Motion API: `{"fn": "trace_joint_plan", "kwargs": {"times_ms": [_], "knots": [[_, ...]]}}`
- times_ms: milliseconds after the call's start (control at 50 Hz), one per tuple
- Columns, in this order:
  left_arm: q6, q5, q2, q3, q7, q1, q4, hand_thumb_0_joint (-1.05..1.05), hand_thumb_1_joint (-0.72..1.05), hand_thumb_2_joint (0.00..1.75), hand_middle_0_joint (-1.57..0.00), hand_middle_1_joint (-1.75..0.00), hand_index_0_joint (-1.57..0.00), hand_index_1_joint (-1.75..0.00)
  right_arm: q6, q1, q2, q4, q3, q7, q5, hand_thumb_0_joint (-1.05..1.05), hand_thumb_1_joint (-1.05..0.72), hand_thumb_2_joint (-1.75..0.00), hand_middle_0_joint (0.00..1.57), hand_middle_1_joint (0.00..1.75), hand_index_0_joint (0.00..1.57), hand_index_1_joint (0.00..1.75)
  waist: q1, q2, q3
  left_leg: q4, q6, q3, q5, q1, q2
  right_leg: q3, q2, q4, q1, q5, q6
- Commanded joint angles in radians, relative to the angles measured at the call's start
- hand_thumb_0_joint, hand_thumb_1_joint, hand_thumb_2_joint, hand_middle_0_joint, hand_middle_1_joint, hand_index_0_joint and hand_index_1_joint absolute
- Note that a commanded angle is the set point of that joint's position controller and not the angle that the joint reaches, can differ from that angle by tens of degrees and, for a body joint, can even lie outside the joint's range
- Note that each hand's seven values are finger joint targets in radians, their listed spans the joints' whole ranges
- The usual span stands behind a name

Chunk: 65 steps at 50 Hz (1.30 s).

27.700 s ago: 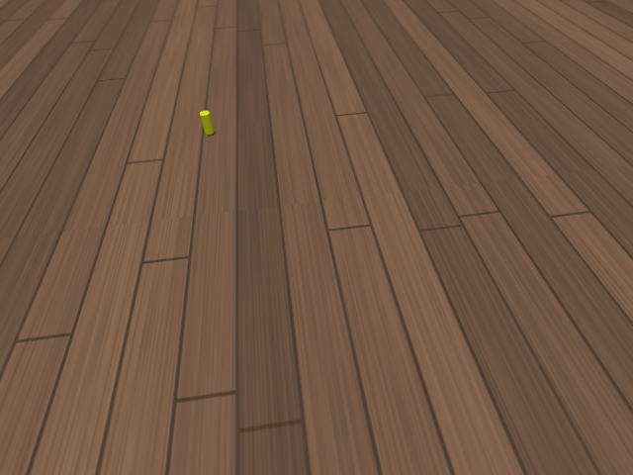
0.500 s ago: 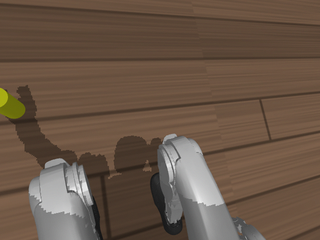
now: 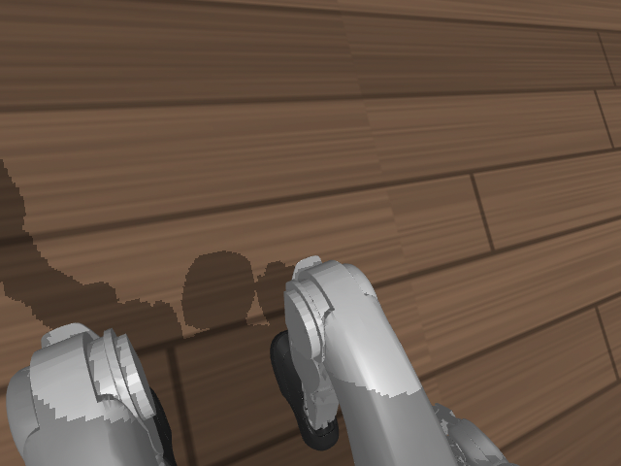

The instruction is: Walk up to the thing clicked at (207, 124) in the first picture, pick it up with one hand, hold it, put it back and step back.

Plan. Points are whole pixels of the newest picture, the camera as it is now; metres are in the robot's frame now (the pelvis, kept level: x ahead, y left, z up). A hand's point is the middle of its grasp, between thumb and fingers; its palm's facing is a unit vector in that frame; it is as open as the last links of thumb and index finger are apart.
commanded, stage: rest palm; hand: left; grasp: from above
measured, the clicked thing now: out of the picture +0.47 +0.35 -0.25
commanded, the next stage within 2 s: close in 0.88 s
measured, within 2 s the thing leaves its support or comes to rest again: neither
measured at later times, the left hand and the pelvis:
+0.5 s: hand out of the picture +0.46 +0.34 -0.22, palm faces -0.43 -0.14 -0.89, open 13.8 cm; pelvis +0.00 +0.00 -0.01, yaw -2 degrees
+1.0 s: hand out of the picture +0.47 +0.34 -0.22, palm faces -0.43 -0.14 -0.89, open 13.2 cm; pelvis +0.00 +0.00 -0.01, yaw -2 degrees
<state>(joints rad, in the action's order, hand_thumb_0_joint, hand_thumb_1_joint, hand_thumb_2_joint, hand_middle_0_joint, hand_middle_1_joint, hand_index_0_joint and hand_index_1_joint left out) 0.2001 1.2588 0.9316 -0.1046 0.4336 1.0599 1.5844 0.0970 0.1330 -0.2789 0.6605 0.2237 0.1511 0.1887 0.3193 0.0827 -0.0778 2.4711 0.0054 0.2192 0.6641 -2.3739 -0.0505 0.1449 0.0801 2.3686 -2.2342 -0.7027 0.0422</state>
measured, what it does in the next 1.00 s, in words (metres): stands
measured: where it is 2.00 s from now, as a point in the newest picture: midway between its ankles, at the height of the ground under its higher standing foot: (239, 438)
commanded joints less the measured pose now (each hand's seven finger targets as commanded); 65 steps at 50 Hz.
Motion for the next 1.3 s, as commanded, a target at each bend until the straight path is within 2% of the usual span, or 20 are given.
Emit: {"fn": "trace_joint_plan", "kwargs": {"times_ms": [0,80,120,180,240,320,400,460,500,560,820,840,860,880,900,940,1000,1100,1240,1280], "knots": [[0.002,-0.025,0.272,-0.020,0.051,0.249,-0.105,0.00,-0.54,1.00,-0.08,-0.99,-0.07,-1.00,0.007,0.190,-0.291,0.003,-0.083,-0.016,-0.002,0.00,-0.90,-0.90,0.20,0.30,0.20,0.30,0.001,-0.450,0.689,-0.222,-0.025,-0.101,-0.177,0.541,-0.004,0.081,0.028,-0.227,0.332,0.272,-0.065],[0.011,-0.020,0.269,-0.014,0.051,0.260,-0.115,0.00,-0.55,1.04,-0.08,-0.99,-0.06,-1.00,0.012,0.201,-0.299,0.010,-0.077,-0.012,0.004,0.00,-0.89,-0.90,0.20,0.30,0.20,0.30,0.022,-0.446,0.681,-0.206,-0.024,-0.089,-0.199,0.565,-0.007,0.095,0.030,-0.219,0.325,0.289,-0.063],[0.015,-0.025,0.275,-0.017,0.061,0.250,-0.106,0.00,-0.54,1.04,-0.09,-1.00,-0.08,-1.01,0.015,0.187,-0.299,0.011,-0.074,-0.008,0.005,0.00,-0.90,-0.90,0.20,0.30,0.20,0.30,0.010,-0.445,0.681,-0.203,-0.025,-0.087,-0.196,0.553,-0.011,0.092,0.035,-0.220,0.328,0.292,-0.062],[0.018,-0.022,0.264,-0.007,0.069,0.256,-0.093,0.00,-0.52,1.05,-0.10,-1.01,-0.09,-1.02,0.024,0.195,-0.303,0.018,-0.068,-0.001,0.011,0.00,-0.90,-0.90,0.20,0.30,0.20,0.30,0.032,-0.444,0.638,-0.204,-0.025,-0.086,-0.178,0.531,-0.010,0.098,0.036,-0.220,0.325,0.280,-0.060],[0.021,-0.020,0.300,-0.028,0.080,0.261,-0.118,0.00,-0.53,1.04,-0.09,-1.00,-0.07,-1.01,0.028,0.191,-0.309,0.014,-0.065,0.002,0.015,0.00,-0.90,-0.90,0.20,0.30,0.20,0.30,0.016,-0.462,0.669,-0.205,-0.022,-0.084,-0.190,0.554,-0.011,0.100,0.037,-0.220,0.345,0.286,-0.062],[0.018,-0.016,0.261,0.003,0.085,0.258,-0.069,0.00,-0.51,1.05,-0.10,-1.02,-0.08,-1.03,0.037,0.174,-0.314,0.013,-0.063,0.010,0.018,0.00,-0.90,-0.90,0.20,0.30,0.20,0.30,0.040,-0.445,0.630,-0.195,-0.024,-0.076,-0.170,0.534,-0.016,0.108,0.040,-0.214,0.310,0.273,-0.061],[0.011,-0.017,0.286,-0.007,0.093,0.236,-0.058,0.00,-0.48,1.04,-0.12,-1.03,-0.11,-1.04,0.042,0.163,-0.316,0.012,-0.058,0.011,0.021,0.00,-0.90,-0.90,0.20,0.30,0.20,0.30,0.017,-0.469,0.641,-0.209,-0.018,-0.076,-0.175,0.547,-0.014,0.111,0.040,-0.215,0.328,0.275,-0.063],[0.003,-0.016,0.239,0.023,0.089,0.238,-0.019,0.00,-0.48,1.02,-0.10,-1.04,-0.10,-1.04,0.043,0.164,-0.318,0.012,-0.058,0.014,0.020,0.00,-0.90,-0.90,0.20,0.30,0.20,0.30,0.041,-0.449,0.602,-0.209,-0.018,-0.067,-0.166,0.546,-0.016,0.119,0.041,-0.207,0.298,0.270,-0.064],[0.007,-0.027,0.261,0.010,0.093,0.268,-0.045,0.00,-0.47,1.04,-0.11,-1.05,-0.11,-1.05,0.046,0.165,-0.326,0.010,-0.055,0.015,0.023,0.00,-0.90,-0.90,0.20,0.30,0.20,0.30,0.046,-0.439,0.616,-0.204,-0.021,-0.065,-0.168,0.537,-0.016,0.120,0.043,-0.216,0.313,0.273,-0.060],[0.005,-0.026,0.259,0.023,0.089,0.241,-0.023,0.00,-0.48,1.03,-0.10,-1.05,-0.10,-1.05,0.047,0.154,-0.323,0.005,-0.050,0.016,0.020,0.00,-0.90,-0.90,0.20,0.30,0.20,0.30,0.038,-0.429,0.610,-0.203,-0.023,-0.069,-0.169,0.528,-0.016,0.115,0.045,-0.219,0.323,0.275,-0.060],[0.013,-0.036,0.278,0.020,0.081,0.216,0.047,0.00,-0.44,1.03,-0.13,-1.07,-0.13,-1.07,0.049,0.163,-0.342,-0.006,-0.025,0.020,0.029,0.00,-0.90,-0.90,0.20,0.30,0.20,0.30,0.070,-0.392,0.533,-0.206,-0.027,-0.051,-0.126,0.488,-0.017,0.124,0.044,-0.222,0.316,0.234,-0.055],[0.019,-0.039,0.298,0.010,0.085,0.223,0.024,0.00,-0.43,1.05,-0.14,-1.07,-0.13,-1.07,0.046,0.153,-0.342,-0.008,-0.022,0.016,0.031,0.00,-0.90,-0.90,0.20,0.30,0.20,0.30,0.056,-0.403,0.561,-0.212,-0.023,-0.045,-0.131,0.502,-0.020,0.127,0.045,-0.220,0.328,0.239,-0.057],[0.021,-0.035,0.290,0.028,0.079,0.236,0.007,0.00,-0.44,1.04,-0.14,-1.07,-0.13,-1.07,0.049,0.152,-0.337,-0.011,-0.023,0.017,0.027,0.00,-0.90,-0.90,0.20,0.30,0.20,0.30,0.055,-0.422,0.554,-0.204,-0.024,-0.054,-0.142,0.503,-0.017,0.119,0.045,-0.215,0.319,0.250,-0.059],[0.019,-0.037,0.304,0.013,0.080,0.220,0.013,0.00,-0.44,1.04,-0.13,-1.07,-0.13,-1.07,0.046,0.152,-0.339,-0.007,-0.023,0.015,0.033,0.00,-0.90,-0.90,0.20,0.30,0.20,0.30,0.046,-0.421,0.581,-0.208,-0.024,-0.054,-0.150,0.519,-0.019,0.122,0.047,-0.222,0.338,0.257,-0.057],[0.019,-0.034,0.310,0.016,0.080,0.228,0.005,0.00,-0.42,1.06,-0.15,-1.08,-0.14,-1.08,0.045,0.155,-0.341,-0.009,-0.021,0.014,0.031,0.00,-0.90,-0.90,0.20,0.30,0.20,0.30,0.052,-0.425,0.583,-0.201,-0.024,-0.053,-0.158,0.518,-0.019,0.122,0.047,-0.220,0.340,0.265,-0.056],[0.017,-0.037,0.290,0.019,0.076,0.198,0.041,0.00,-0.42,1.05,-0.14,-1.08,-0.14,-1.08,0.043,0.162,-0.341,-0.004,-0.022,0.016,0.033,0.00,-0.90,-0.90,0.20,0.30,0.20,0.30,0.059,-0.418,0.546,-0.210,-0.021,-0.049,-0.143,0.505,-0.018,0.125,0.046,-0.217,0.323,0.249,-0.058],[0.023,-0.033,0.328,0.006,0.078,0.209,0.015,0.00,-0.32,0.93,-0.19,-1.05,-0.21,-1.03,0.037,0.159,-0.340,-0.006,-0.014,0.013,0.037,0.00,-0.90,-0.90,0.20,0.30,0.20,0.30,0.049,-0.408,0.584,-0.197,-0.027,-0.054,-0.160,0.499,-0.020,0.120,0.051,-0.224,0.363,0.269,-0.054],[0.024,-0.034,0.341,-0.003,0.081,0.230,-0.020,0.00,-0.24,0.86,-0.24,-1.01,-0.27,-0.98,0.035,0.161,-0.343,-0.002,-0.022,0.011,0.035,0.00,-0.90,-0.90,0.20,0.30,0.20,0.30,0.043,-0.430,0.583,-0.202,-0.023,-0.053,-0.152,0.509,-0.021,0.124,0.049,-0.221,0.339,0.259,-0.057],[0.021,-0.018,0.317,0.014,0.079,0.240,-0.034,0.00,-0.13,0.80,-0.33,-0.95,-0.36,-0.92,0.032,0.158,-0.337,-0.002,-0.025,0.011,0.037,0.00,-0.90,-0.90,0.20,0.30,0.20,0.30,0.046,-0.453,0.587,-0.198,-0.020,-0.057,-0.176,0.529,-0.022,0.120,0.050,-0.217,0.340,0.282,-0.059],[0.016,-0.020,0.296,0.025,0.079,0.212,0.020,0.00,-0.13,0.78,-0.32,-0.94,-0.35,-0.91,0.032,0.163,-0.338,0.004,-0.020,0.013,0.041,0.00,-0.90,-0.90,0.20,0.30,0.20,0.30,0.062,-0.413,0.559,-0.192,-0.027,-0.059,-0.169,0.491,-0.020,0.115,0.053,-0.226,0.353,0.285,-0.054]]}}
